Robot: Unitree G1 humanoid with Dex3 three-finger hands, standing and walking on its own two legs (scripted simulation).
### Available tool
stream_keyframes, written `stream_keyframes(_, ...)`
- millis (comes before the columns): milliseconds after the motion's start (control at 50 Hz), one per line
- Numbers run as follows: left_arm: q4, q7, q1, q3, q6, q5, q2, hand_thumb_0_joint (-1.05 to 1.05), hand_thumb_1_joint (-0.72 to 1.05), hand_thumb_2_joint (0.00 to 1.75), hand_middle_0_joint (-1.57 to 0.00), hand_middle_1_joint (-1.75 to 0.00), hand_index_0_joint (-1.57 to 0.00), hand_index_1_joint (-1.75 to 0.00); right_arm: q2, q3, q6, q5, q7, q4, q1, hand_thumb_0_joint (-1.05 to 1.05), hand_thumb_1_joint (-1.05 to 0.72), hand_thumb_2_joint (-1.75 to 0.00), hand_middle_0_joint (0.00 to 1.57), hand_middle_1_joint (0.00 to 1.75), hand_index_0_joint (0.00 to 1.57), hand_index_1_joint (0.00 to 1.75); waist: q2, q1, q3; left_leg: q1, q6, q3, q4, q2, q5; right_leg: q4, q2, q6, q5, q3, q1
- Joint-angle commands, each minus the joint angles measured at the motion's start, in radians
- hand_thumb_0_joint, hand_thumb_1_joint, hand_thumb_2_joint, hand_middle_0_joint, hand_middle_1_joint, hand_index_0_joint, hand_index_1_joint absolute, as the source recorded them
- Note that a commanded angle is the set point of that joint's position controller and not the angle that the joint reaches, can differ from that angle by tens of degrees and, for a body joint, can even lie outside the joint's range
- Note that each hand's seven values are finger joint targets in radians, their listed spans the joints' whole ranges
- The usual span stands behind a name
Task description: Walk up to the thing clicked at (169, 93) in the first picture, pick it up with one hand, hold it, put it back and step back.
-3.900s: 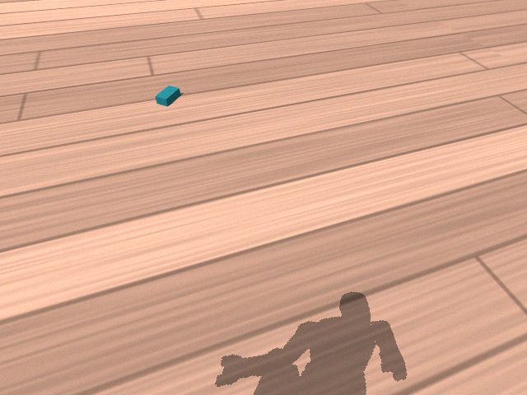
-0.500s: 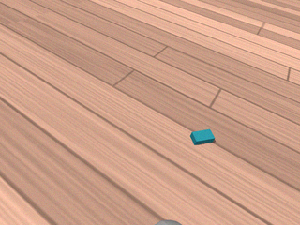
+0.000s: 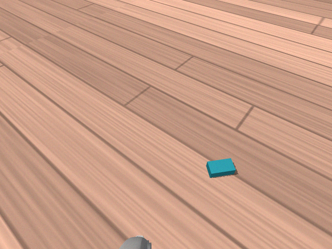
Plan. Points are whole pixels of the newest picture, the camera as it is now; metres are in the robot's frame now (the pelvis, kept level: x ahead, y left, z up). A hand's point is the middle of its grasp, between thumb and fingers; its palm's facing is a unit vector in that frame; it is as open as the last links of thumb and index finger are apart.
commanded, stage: walk up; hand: left
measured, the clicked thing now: (220, 167) +0.75 -0.30 -0.73
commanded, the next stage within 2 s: none
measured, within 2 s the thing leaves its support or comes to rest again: neither
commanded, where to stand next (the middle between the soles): +0.37 -0.56 m, yaw +7 degrees
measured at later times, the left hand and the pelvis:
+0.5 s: hand out of the picture +0.16 +0.13 -0.16, palm faces +0.00 -0.94 -0.33, open 7.4 cm; pelvis +0.09 -0.18 -0.02, yaw +2 degrees
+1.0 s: hand out of the picture +0.17 -0.08 -0.18, palm faces +0.05 -0.95 -0.29, open 7.4 cm; pelvis +0.18 -0.34 -0.02, yaw +5 degrees
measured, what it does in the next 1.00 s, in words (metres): steps to the right: left foot, then right foot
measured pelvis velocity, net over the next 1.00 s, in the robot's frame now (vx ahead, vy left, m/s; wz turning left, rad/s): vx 0.18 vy -0.34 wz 0.08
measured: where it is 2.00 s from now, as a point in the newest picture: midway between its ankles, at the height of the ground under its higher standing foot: (285, 232)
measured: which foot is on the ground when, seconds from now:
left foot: up 0.00-0.14, down 0.16-0.56, up 0.58-0.88, down 0.90-1.00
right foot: down 0.00-0.18, up 0.20-0.52, down 0.54-0.92, up 0.94-1.00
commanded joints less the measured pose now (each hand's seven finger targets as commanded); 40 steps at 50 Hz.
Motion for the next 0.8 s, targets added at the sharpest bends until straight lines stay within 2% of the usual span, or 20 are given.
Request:
stream_keyframes(0, -0.119, 0.024, -0.031, 0.05, -0.035, 0.003, 0.207, 0.0, 0.9, 0.9, -0.2, -0.3, -0.2, -0.3, -0.197, -0.051, -0.024, -0.009, -0.008, -0.049, 0.084, 0.0, -0.9, -0.9, 0.2, 0.3, 0.2, 0.3, -0.194, -0.014, -0.016, -0.046, 0.003, -0.002, -0.191, 0.014, 0.058, -0.232, -0.219, -0.216, 0.287, 0.263, 0.142)
stream_keyframes(60, -0.165, 0.022, -0.095, 0.044, -0.024, 0.003, 0.204, 0.0, 0.9, 0.9, -0.2, -0.3, -0.2, -0.3, -0.187, -0.054, -0.029, 0.0, -0.011, -0.051, 0.156, 0.0, -0.9, -0.9, 0.2, 0.3, 0.2, 0.3, -0.147, -0.064, -0.055, 0.16, 0.013, 0.022, -0.365, 0.002, 0.209, -0.177, -0.208, -0.179, 0.275, 0.194, 0.063)
stream_keyframes(120, -0.191, 0.012, -0.084, 0.024, -0.012, -0.005, 0.167, 0.0, 0.9, 0.9, -0.2, -0.3, -0.2, -0.3, -0.231, -0.089, -0.023, -0.013, -0.032, -0.026, 0.29, 0.0, -0.9, -0.9, 0.2, 0.3, 0.2, 0.3, -0.007, -0.141, -0.101, 0.543, 0.027, -0.043, -0.489, 0.022, 0.36, 0.078, -0.104, -0.07, 0.204, 0.096, -0.178)
stream_keyframes(140, -0.189, 0.016, -0.03, 0.017, -0.01, -0.002, 0.132, 0.0, 0.9, 0.9, -0.2, -0.3, -0.2, -0.3, -0.29, -0.109, -0.022, -0.022, -0.043, -0.039, 0.316, 0.0, -0.9, -0.9, 0.2, 0.3, 0.2, 0.3, 0.135, -0.152, -0.135, 0.629, 0.101, -0.326, -0.599, 0.185, 0.167, 0.296, -0.029, -0.011, 0.028, 0.046, -0.302)
stream_keyframes(160, -0.176, 0.016, 0.023, 0.026, 0.006, 0.006, 0.143, 0.0, 0.9, 0.9, -0.2, -0.3, -0.2, -0.3, -0.347, -0.124, -0.02, -0.03, -0.055, -0.076, 0.293, 0.0, -0.9, -0.9, 0.2, 0.3, 0.2, 0.3, 0.156, -0.126, -0.142, 0.616, 0.184, -0.717, -0.718, 0.407, -0.068, 0.485, 0.023, 0.042, -0.229, 0.119, -0.423)
stream_keyframes(180, -0.155, 0.017, 0.06, 0.049, 0.029, 0.013, 0.236, 0.0, 0.9, 0.9, -0.2, -0.3, -0.2, -0.3, -0.363, -0.129, -0.016, -0.012, -0.061, -0.112, 0.222, 0.0, -0.9, -0.9, 0.2, 0.3, 0.2, 0.3, 0.012, -0.107, -0.114, 0.522, 0.239, -0.789, -0.783, 0.471, -0.266, 0.579, -0.014, 0.054, -0.226, 0.197, -0.42)
stream_keyframes(200, -0.138, 0.015, 0.072, 0.065, 0.038, 0.012, 0.283, 0.0, 0.9, 0.9, -0.2, -0.3, -0.2, -0.3, -0.366, -0.129, -0.016, 0.003, -0.062, -0.124, 0.145, 0.0, -0.9, -0.9, 0.2, 0.3, 0.2, 0.3, 0.026, -0.09, -0.066, 0.446, 0.273, -0.792, -0.795, 0.496, -0.269, 0.662, -0.049, 0.059, -0.221, 0.223, -0.416)
stream_keyframes(260, -0.107, 0.008, 0.025, 0.08, 0.037, 0.013, 0.26, 0.0, 0.9, 0.9, -0.2, -0.3, -0.2, -0.3, -0.273, -0.099, -0.024, -0.016, -0.051, -0.12, 0.093, 0.0, -0.9, -0.9, 0.2, 0.3, 0.2, 0.3, -0.008, -0.068, 0.023, 0.208, 0.168, -0.439, -0.742, 0.314, -0.097, 0.564, -0.067, 0.051, -0.129, 0.245, -0.29)
stream_keyframes(280, -0.101, 0.001, 0.035, 0.082, 0.039, 0.01, 0.248, 0.0, 0.9, 0.9, -0.2, -0.3, -0.2, -0.3, -0.285, -0.098, -0.027, -0.018, -0.044, -0.113, 0.08, 0.0, -0.9, -0.9, 0.2, 0.3, 0.2, 0.3, 0.05, -0.059, 0.062, 0.123, 0.169, -0.38, -0.741, 0.296, -0.127, 0.561, -0.069, 0.054, -0.108, 0.224, -0.267)
stream_keyframes(340, -0.089, -0.025, 0.072, 0.081, 0.05, 0.0, 0.225, 0.0, 0.9, 0.9, -0.2, -0.3, -0.2, -0.3, -0.33, -0.111, -0.034, -0.03, -0.033, -0.126, 0.004, 0.0, -0.9, -0.9, 0.2, 0.3, 0.2, 0.3, 0.175, -0.03, 0.069, 0.052, 0.15, -0.274, -0.734, 0.258, -0.216, 0.468, -0.089, 0.052, -0.082, 0.189, -0.224)
stream_keyframes(440, -0.099, -0.042, 0.008, 0.087, 0.06, -0.001, 0.22, 0.0, 0.9, 0.9, -0.2, -0.3, -0.2, -0.3, -0.406, -0.138, -0.025, -0.049, -0.024, -0.112, 0.016, 0.0, -0.9, -0.9, 0.2, 0.3, 0.2, 0.3, 0.255, -0.062, -0.012, 0.079, 0.139, -0.238, -0.695, 0.245, -0.262, 0.315, -0.082, 0.059, -0.153, 0.1, -0.163)
stream_keyframes(480, -0.07, -0.036, 0.083, 0.09, 0.056, -0.009, 0.213, 0.0, 0.9, 0.9, -0.2, -0.3, -0.2, -0.3, -0.405, -0.136, -0.014, -0.049, -0.023, -0.117, -0.055, 0.0, -0.9, -0.9, 0.2, 0.3, 0.2, 0.3, 0.234, -0.012, -0.059, 0.042, 0.117, -0.171, -0.621, 0.227, -0.206, 0.19, -0.07, 0.049, -0.123, 0.055, -0.025)
stream_keyframes(520, 0.019, -0.018, 0.263, 0.111, 0.047, -0.003, 0.228, 0.0, 0.9, 0.9, -0.2, -0.3, -0.2, -0.3, -0.324, -0.117, 0.011, -0.059, -0.031, -0.114, -0.098, 0.0, -0.9, -0.9, 0.2, 0.3, 0.2, 0.3, 0.008, 0.09, -0.101, -0.082, 0.058, -0.044, -0.314, 0.125, -0.27, 0.014, 0.007, 0.056, -0.072, -0.014, 0.191)
stream_keyframes(540, 0.035, -0.004, 0.338, 0.123, 0.039, 0.017, 0.286, 0.0, 0.9, 0.9, -0.2, -0.3, -0.2, -0.3, -0.23, -0.089, 0.023, -0.054, -0.034, -0.115, -0.093, 0.0, -0.9, -0.9, 0.2, 0.3, 0.2, 0.3, -0.26, 0.148, -0.051, -0.236, 0.02, 0.078, 0.017, 0.027, -0.273, -0.157, -0.04, 0.035, -0.225, 0.111, 0.234)
stream_keyframes(560, -0.011, 0.008, 0.286, 0.122, 0.025, 0.031, 0.341, 0.0, 0.9, 0.9, -0.2, -0.3, -0.2, -0.3, -0.144, -0.054, 0.03, -0.036, -0.038, -0.127, -0.08, 0.0, -0.9, -0.9, 0.2, 0.3, 0.2, 0.3, -0.395, 0.137, 0.033, -0.414, -0.011, -0.016, 0.285, -0.075, -0.226, -0.309, -0.19, -0.006, -0.454, 0.505, 0.103)
stream_keyframes(580, -0.084, 0.018, 0.067, 0.121, 0.015, 0.021, 0.414, 0.0, 0.9, 0.9, -0.2, -0.3, -0.2, -0.3, -0.2, -0.084, 0.028, -0.017, -0.056, -0.14, -0.061, 0.0, -0.9, -0.9, 0.2, 0.3, 0.2, 0.3, -0.385, 0.029, 0.088, -0.377, -0.01, -0.119, 0.309, -0.048, -0.157, -0.518, -0.297, -0.076, -0.576, 0.73, 0.002)
stream_keyframes(600, -0.11, 0.023, -0.027, 0.123, 0.008, 0.0, 0.417, 0.0, 0.9, 0.9, -0.2, -0.3, -0.2, -0.3, -0.263, -0.097, 0.023, -0.017, -0.056, -0.118, -0.06, 0.0, -0.9, -0.9, 0.2, 0.3, 0.2, 0.3, -0.293, -0.02, 0.139, -0.323, -0.006, -0.139, 0.27, 0.015, -0.091, -0.55, -0.33, -0.104, -0.658, 0.769, -0.055)
stream_keyframes(660, -0.078, 0.031, -0.019, 0.088, -0.011, 0.01, 0.306, 0.0, 0.9, 0.9, -0.2, -0.3, -0.2, -0.3, -0.262, -0.079, 0.007, 0.012, -0.036, -0.032, 0.015, 0.0, -0.9, -0.9, 0.2, 0.3, 0.2, 0.3, -0.21, -0.039, 0.127, -0.222, 0.0, -0.11, 0.128, 0.03, 0.013, -0.299, -0.195, -0.096, -0.185, 0.412, -0.004)
stream_keyframes(700, -0.082, 0.031, -0.013, 0.074, -0.02, 0.01, 0.258, 0.0, 0.9, 0.9, -0.2, -0.3, -0.2, -0.3, -0.22, -0.062, -0.005, 0.006, -0.022, -0.009, 0.075, 0.0, -0.9, -0.9, 0.2, 0.3, 0.2, 0.3, -0.218, -0.037, 0.094, -0.149, -0.004, -0.054, -0.021, 0.019, 0.013, -0.246, -0.176, -0.15, 0.004, 0.33, 0.061)
stream_keyframes(780, -0.108, 0.035, 0.023, 0.047, -0.027, 0.009, 0.217, 0.0, 0.9, 0.9, -0.2, -0.3, -0.2, -0.3, -0.186, -0.049, -0.016, 0.002, -0.013, -0.047, 0.046, 0.0, -0.9, -0.9, 0.2, 0.3, 0.2, 0.3, -0.209, -0.016, 0.015, -0.037, 0.006, -0.011, -0.247, 0.004, 0.077, -0.196, -0.2, -0.17, 0.329, 0.294, 0.15)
